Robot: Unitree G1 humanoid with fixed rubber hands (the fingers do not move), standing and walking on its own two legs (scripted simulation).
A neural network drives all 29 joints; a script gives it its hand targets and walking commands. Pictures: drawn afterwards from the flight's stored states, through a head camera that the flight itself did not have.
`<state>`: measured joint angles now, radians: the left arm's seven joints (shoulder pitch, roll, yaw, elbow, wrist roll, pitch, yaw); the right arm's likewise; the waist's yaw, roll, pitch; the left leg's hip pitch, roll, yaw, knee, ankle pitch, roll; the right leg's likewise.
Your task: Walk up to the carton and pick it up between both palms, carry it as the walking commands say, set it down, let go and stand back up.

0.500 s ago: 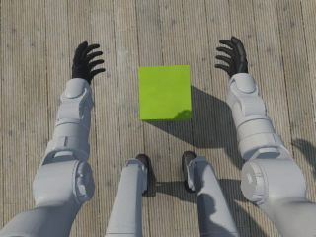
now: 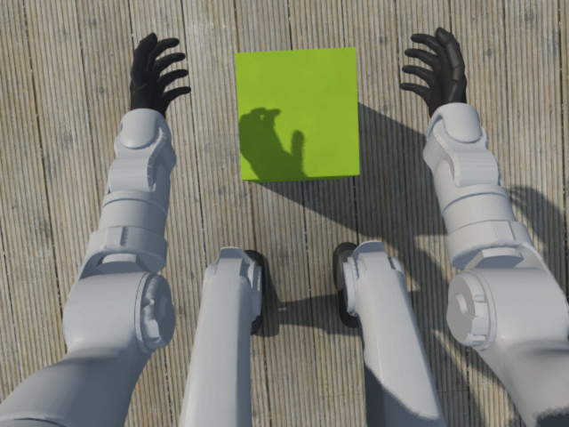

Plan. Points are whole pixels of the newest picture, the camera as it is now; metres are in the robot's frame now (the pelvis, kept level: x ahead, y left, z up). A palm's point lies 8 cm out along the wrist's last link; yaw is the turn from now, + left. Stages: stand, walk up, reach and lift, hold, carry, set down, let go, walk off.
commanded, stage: reach and lift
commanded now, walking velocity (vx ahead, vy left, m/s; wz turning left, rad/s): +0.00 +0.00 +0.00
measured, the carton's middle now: (296, 127) +0.50 -0.01 -0.41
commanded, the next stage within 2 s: none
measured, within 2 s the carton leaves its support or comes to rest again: neither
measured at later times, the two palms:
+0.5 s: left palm (182, 129) +0.48 +0.19 -0.28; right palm (399, 123) +0.47 -0.18 -0.29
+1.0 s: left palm (197, 134) +0.48 +0.18 -0.36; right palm (394, 120) +0.49 -0.19 -0.35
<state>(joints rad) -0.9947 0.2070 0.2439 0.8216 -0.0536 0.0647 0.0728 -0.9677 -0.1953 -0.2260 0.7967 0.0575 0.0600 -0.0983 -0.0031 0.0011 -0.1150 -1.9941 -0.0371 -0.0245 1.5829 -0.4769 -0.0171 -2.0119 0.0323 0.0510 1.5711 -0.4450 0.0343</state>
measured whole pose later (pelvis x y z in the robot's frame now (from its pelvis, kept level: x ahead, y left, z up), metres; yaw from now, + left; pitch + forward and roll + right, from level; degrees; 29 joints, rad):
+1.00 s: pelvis -0.04 +0.00 -0.16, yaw +0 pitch +30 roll +0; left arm -1.40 0.40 0.01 1.10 -0.29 0.02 0.10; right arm -1.41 -0.39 0.00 1.06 0.31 0.03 -0.13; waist 0.00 -0.01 0.52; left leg -2.18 -0.05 -0.04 2.21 -0.56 -0.04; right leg -2.20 0.05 0.03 2.19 -0.52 0.05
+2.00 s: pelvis -0.02 -0.01 -0.17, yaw +0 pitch +38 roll +0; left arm -1.38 0.23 0.13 1.20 -0.13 0.02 0.16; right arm -1.36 -0.21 -0.15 1.20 0.16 0.02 -0.18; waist -0.01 -0.03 0.26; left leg -2.29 -0.06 -0.04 2.21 -0.58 -0.05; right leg -2.31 0.07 0.04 2.19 -0.54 0.05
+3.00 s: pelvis -0.03 +0.00 -0.13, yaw +1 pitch +31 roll +0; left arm -1.27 0.15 0.28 0.73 0.01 0.27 0.11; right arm -1.22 -0.08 -0.39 0.63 -0.03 0.27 -0.15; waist 0.00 0.00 0.40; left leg -2.06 -0.13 -0.07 2.11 -0.59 -0.08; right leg -2.07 0.12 0.07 2.10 -0.57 0.09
